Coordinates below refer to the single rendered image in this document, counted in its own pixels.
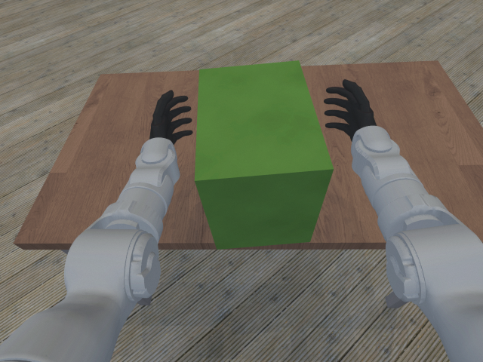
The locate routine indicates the left robot hand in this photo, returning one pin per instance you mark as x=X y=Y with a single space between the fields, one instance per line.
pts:
x=161 y=125

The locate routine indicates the right robot hand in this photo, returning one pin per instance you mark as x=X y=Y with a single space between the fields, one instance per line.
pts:
x=359 y=113

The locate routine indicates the carton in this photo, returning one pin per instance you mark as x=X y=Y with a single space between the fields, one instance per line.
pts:
x=262 y=167

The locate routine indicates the table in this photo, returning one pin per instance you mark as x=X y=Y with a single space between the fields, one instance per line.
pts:
x=415 y=102

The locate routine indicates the right robot forearm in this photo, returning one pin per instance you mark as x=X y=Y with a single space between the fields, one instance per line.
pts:
x=393 y=189

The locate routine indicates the left robot upper arm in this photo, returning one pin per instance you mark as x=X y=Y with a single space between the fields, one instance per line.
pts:
x=108 y=271

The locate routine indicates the right robot upper arm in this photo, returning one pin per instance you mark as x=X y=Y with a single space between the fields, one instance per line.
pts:
x=440 y=269

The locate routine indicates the left robot forearm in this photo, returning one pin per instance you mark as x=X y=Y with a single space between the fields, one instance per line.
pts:
x=145 y=199

